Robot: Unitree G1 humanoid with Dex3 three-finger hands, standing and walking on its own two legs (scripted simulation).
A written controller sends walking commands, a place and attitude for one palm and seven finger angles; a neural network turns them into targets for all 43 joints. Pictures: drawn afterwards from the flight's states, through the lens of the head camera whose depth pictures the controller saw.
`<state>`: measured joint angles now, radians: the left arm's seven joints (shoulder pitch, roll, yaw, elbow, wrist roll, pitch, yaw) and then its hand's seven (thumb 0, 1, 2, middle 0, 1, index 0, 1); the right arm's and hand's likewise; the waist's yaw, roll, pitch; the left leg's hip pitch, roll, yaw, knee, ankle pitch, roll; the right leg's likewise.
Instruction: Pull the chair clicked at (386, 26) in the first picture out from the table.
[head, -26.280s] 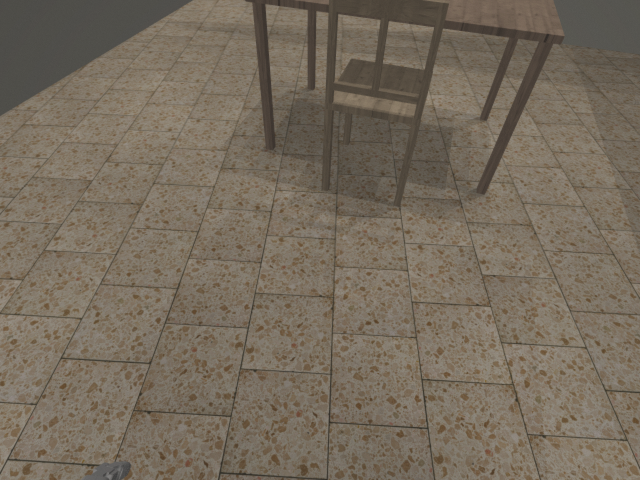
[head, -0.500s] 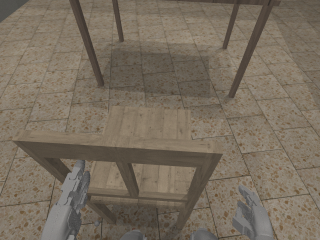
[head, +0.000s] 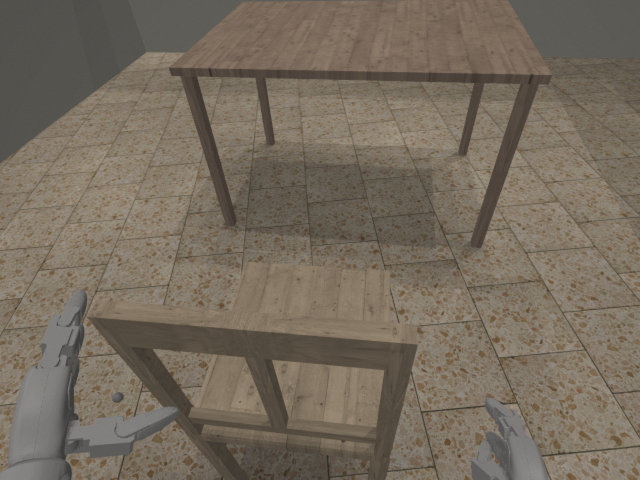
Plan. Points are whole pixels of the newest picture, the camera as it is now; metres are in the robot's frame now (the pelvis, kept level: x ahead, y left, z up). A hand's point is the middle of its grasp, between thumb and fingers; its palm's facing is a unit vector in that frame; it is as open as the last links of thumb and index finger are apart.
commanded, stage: draw the hand back to the body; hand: left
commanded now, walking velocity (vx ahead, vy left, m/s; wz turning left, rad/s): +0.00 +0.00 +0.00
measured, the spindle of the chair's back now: (269, 391) +0.27 +0.12 -0.09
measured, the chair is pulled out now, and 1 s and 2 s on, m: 0.80 0.80 0.80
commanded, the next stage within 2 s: step back with the hand held close in 0.74 s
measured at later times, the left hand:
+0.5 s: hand (61, 310) +0.22 +0.27 +0.18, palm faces +0.47 -0.76 -0.45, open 8.0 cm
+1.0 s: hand (56, 307) +0.22 +0.28 +0.18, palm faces +0.43 -0.77 -0.46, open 7.4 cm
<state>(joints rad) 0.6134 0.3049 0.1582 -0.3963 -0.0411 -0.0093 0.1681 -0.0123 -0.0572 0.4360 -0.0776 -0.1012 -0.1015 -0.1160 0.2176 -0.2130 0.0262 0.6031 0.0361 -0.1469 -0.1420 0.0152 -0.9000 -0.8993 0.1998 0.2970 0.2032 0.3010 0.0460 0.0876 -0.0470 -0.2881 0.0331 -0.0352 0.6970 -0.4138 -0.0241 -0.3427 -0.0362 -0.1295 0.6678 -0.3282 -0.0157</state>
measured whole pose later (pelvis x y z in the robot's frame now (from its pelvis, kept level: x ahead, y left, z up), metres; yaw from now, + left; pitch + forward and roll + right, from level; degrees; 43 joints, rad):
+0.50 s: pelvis +0.02 +0.01 +0.02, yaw -1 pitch -2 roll -1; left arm 0.47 0.35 0.35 -0.40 -0.06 -0.06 0.16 0.00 0.79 0.85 -0.20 -0.28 -0.20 -0.28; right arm 0.17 -0.23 0.00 0.68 0.03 -0.14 -0.09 0.01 -0.90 -0.90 0.20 0.30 0.20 0.30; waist 0.06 0.10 0.02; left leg -0.09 0.03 -0.01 0.45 -0.32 -0.02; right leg -0.16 -0.03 -0.11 0.46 -0.25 0.00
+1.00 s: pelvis +0.01 +0.02 +0.02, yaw -2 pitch -2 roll -1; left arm 0.46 0.34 0.38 -0.41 -0.06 -0.08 0.15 0.01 0.89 0.90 -0.21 -0.30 -0.21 -0.30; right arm 0.14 -0.23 0.01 0.62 0.02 -0.07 -0.09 0.01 -0.90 -0.90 0.20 0.30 0.20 0.30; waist 0.04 0.09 0.05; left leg -0.11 0.01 0.02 0.43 -0.30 0.00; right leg -0.19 -0.04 -0.08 0.42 -0.20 0.01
